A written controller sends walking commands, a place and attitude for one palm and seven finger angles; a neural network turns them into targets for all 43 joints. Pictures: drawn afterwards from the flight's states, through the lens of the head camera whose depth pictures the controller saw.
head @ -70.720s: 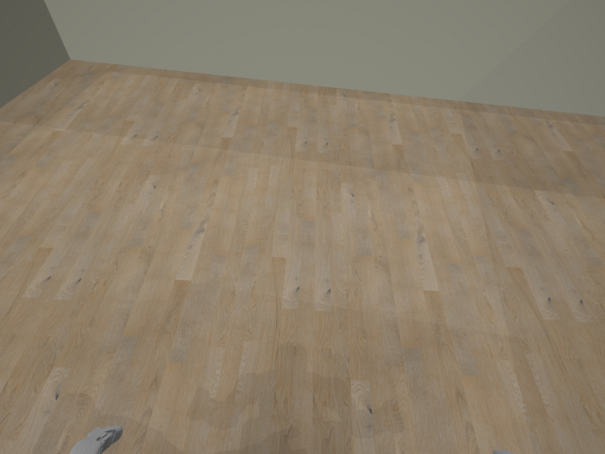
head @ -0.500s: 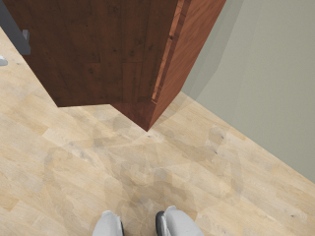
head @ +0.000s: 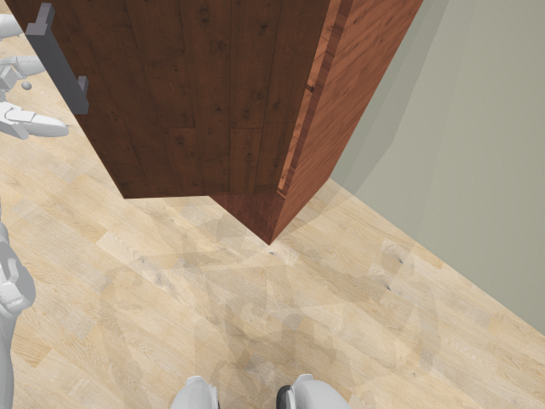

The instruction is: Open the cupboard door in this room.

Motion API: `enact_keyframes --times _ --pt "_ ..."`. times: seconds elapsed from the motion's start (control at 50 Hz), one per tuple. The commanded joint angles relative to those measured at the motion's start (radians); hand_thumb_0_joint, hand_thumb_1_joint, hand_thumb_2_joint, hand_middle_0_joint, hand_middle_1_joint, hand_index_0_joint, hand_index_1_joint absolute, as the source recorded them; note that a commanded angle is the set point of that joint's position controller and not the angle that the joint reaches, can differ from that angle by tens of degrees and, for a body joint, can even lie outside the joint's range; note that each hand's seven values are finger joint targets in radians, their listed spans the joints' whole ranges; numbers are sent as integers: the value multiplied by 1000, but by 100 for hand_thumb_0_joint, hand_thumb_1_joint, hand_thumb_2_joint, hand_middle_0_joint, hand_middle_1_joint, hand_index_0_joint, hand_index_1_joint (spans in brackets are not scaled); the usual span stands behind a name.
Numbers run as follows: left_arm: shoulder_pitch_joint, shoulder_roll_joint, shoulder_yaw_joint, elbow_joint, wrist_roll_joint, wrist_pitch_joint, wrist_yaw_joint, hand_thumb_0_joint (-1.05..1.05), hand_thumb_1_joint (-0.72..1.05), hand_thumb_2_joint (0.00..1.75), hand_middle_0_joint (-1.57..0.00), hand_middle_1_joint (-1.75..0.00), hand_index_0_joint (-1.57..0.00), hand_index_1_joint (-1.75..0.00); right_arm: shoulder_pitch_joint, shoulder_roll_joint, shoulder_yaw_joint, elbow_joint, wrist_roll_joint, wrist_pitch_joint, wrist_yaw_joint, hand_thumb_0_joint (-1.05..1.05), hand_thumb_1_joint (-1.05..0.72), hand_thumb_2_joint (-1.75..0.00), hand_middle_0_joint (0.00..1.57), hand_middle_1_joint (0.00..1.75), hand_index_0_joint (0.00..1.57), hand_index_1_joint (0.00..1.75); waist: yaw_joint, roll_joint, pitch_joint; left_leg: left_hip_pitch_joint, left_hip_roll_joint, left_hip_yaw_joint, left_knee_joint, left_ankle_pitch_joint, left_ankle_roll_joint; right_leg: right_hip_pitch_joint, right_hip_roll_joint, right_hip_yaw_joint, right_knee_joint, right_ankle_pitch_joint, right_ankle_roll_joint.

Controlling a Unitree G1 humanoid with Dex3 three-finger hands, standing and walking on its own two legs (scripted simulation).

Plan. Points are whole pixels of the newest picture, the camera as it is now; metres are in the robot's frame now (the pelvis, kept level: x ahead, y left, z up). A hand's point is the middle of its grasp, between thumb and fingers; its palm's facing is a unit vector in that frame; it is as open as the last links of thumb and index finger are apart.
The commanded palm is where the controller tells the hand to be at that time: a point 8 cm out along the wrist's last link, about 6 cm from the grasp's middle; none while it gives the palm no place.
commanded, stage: slide the fingers in behind the handle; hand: left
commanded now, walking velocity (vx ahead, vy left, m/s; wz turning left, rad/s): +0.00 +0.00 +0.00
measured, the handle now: (64, 63) +0.55 +0.24 +0.12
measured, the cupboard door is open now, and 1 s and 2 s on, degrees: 46 46 47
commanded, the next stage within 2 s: move the hooked fingers beside the handle in 0.98 s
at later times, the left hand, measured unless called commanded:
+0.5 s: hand (33, 90) +0.51 +0.26 +0.12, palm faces +0.10 -0.99 -0.01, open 15.0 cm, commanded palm +0.50 +0.25 +0.11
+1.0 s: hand (39, 95) +0.50 +0.26 +0.12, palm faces +0.13 -0.99 -0.03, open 15.4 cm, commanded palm +0.50 +0.24 +0.11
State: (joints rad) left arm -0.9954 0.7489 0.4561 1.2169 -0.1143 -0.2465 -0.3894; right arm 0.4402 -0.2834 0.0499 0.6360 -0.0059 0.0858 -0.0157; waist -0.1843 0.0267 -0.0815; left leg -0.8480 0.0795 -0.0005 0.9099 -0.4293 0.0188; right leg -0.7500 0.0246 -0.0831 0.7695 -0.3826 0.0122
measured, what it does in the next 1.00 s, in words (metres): stands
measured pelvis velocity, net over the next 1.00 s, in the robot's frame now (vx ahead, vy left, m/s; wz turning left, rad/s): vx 0.00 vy -0.01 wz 0.12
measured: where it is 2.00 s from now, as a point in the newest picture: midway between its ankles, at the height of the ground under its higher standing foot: outside the picture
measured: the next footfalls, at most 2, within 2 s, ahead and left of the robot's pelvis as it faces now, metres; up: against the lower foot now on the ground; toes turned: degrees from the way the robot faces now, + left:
none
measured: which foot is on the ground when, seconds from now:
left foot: down 0.00-1.00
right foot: down 0.00-1.00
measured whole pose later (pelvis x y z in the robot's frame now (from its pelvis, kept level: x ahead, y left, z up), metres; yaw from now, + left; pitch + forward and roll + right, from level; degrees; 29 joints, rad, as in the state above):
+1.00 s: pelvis +0.00 -0.01 +0.00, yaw +7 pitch +20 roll -5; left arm -1.08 0.56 0.22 1.21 -0.17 -0.27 -0.21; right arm 0.40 -0.26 0.02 0.73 -0.03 -0.03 0.01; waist -0.13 0.03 -0.08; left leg -0.86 0.01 -0.09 0.92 -0.41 0.01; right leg -0.73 0.01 -0.07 0.80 -0.42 0.02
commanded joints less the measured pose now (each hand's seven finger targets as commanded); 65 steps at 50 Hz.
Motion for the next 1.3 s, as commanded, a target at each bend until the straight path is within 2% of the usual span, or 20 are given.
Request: enact_keyframes --times 0.0,0.06,0.14,0.2,0.24,0.28,0.36,0.42,0.48,0.58,0.64,0.72,0.8,0.9,0.94,0.98,1.06,1.12,1.18,1.28 --pt "-515 130 -64 -259 -16 -96 -50 0 -50 30 -30 -120 -30 -120 195 -192 -74 -6 -7 -16 -16 0 -90 -90 20 30 20 30 -50 248 -470 585 -20 -83 -58 623 -5 -5 54 11 -43 366 -29" --pt "-541 75 -98 -285 -25 -101 -45 0 -50 30 -30 -120 -30 -120 190 -190 -76 -2 -9 -26 -16 0 -90 -90 20 30 20 30 -57 271 -485 602 -25 -81 -57 619 -3 -10 53 13 -43 366 -32" --pt "-548 66 -105 -238 -25 -94 -38 0 -50 30 -30 -120 -30 -120 183 -192 -75 13 -7 -36 -17 0 -90 -90 20 30 20 30 -67 211 -464 554 -31 -77 -60 541 4 5 51 16 -48 356 -29" --pt "-590 19 -147 -240 -23 -96 -35 0 -50 30 -30 -120 -30 -120 180 -189 -74 26 -9 -45 -21 0 -90 -90 20 30 20 30 -80 240 -459 570 -30 -82 -60 541 1 -25 46 15 -47 342 -29" --pt "-590 47 -124 -236 -20 -98 -29 0 -50 30 -30 -120 -30 -120 186 -193 -75 30 -11 -50 -19 0 -90 -90 20 30 20 30 -71 230 -467 566 -30 -88 -62 535 -1 -17 47 13 -43 335 -33" --pt "-592 -4 -158 -270 -25 -106 -31 0 -50 30 -30 -120 -30 -120 183 -185 -78 30 -13 -57 -17 0 -90 -90 20 30 20 30 -72 264 -514 619 -29 -90 -53 598 -5 -28 46 14 -39 355 -33" --pt "-610 -77 -202 -298 -38 -109 -25 0 -50 30 -30 -120 -30 -120 181 -179 -81 40 -16 -67 -12 0 -90 -90 20 30 20 30 -82 268 -501 641 -27 -98 -53 627 -6 -41 49 7 -41 355 -35" --pt "-602 -69 -193 -270 -37 -102 -17 0 -50 30 -30 -120 -30 -120 180 -184 -82 50 -15 -68 -10 0 -90 -90 20 30 20 30 -81 224 -490 615 -28 -101 -60 586 -6 -31 48 4 -43 347 -33" --pt "-623 -135 -241 -306 -38 -110 -10 0 -50 30 -30 -120 -30 -120 174 -176 -85 54 -17 -78 -5 0 -90 -90 20 30 20 30 -76 278 -503 664 -26 -112 -59 633 -16 -60 47 0 -38 330 -36" --pt "-624 -242 -313 -348 -36 -121 18 0 -50 30 -30 -120 -30 -120 171 -165 -94 61 -20 -91 6 0 -90 -90 20 30 20 30 -84 279 -520 734 -17 -136 -60 703 -33 -94 51 -8 -37 315 -34" --pt "-627 -225 -295 -284 -32 -108 37 0 -50 30 -30 -120 -30 -120 171 -172 -93 70 -19 -95 7 0 -90 -90 20 30 20 30 -95 202 -467 665 -27 -124 -67 585 -22 -83 52 -6 -46 300 -35" --pt "-685 -258 -319 -270 -21 -103 47 0 -50 30 -30 -120 -30 -120 169 -168 -86 81 -21 -109 7 0 -90 -90 20 30 20 30 -106 230 -449 648 -35 -123 -64 561 -20 -103 48 -3 -38 295 -37" --pt "-676 -256 -321 -302 -18 -120 45 0 -50 30 -30 -120 -30 -120 168 -162 -91 80 -24 -118 14 0 -90 -90 20 30 20 30 -86 283 -514 718 -30 -138 -45 689 -37 -111 50 0 -21 315 -40" --pt "-667 -275 -330 -284 -22 -114 44 0 -50 30 -30 -120 -30 -120 163 -165 -93 75 -21 -124 15 0 -90 -90 20 30 20 30 -95 218 -516 684 -38 -133 -44 623 -25 -92 53 4 -24 319 -38" --pt "-708 -314 -358 -309 -23 -112 43 0 -50 30 -30 -120 -30 -120 160 -161 -92 79 -23 -128 17 0 -90 -90 20 30 20 30 -100 235 -517 690 -39 -137 -46 626 -26 -100 52 -1 -20 314 -38" --pt "-709 -287 -339 -331 -27 -117 47 0 -50 30 -30 -120 -30 -120 158 -162 -94 83 -25 -131 18 0 -90 -90 20 30 20 30 -88 272 -544 723 -40 -137 -38 677 -30 -98 54 3 -17 327 -39" --pt "-700 -322 -361 -327 -31 -116 47 0 -50 30 -30 -120 -30 -120 158 -156 -90 78 -22 -136 16 0 -90 -90 20 30 20 30 -100 240 -521 695 -44 -129 -38 655 -19 -86 53 2 -22 336 -38" --pt "-714 -294 -345 -288 -22 -106 53 0 -50 30 -30 -120 -30 -120 155 -164 -89 89 -22 -135 16 0 -90 -90 20 30 20 30 -105 223 -492 661 -47 -125 -41 582 -17 -97 53 4 -25 320 -38" --pt "-705 -260 -327 -326 -24 -117 45 0 -50 30 -30 -120 -30 -120 155 -163 -91 87 -20 -140 12 0 -90 -90 20 30 20 30 -89 253 -548 697 -49 -125 -33 654 -18 -78 54 12 -17 353 -39" --pt "-693 -215 -299 -248 -23 -103 32 0 -50 30 -30 -120 -30 -120 151 -170 -83 88 -15 -135 4 0 -90 -90 20 30 20 30 -100 195 -466 605 -53 -112 -38 548 -6 -72 52 13 -23 339 -37"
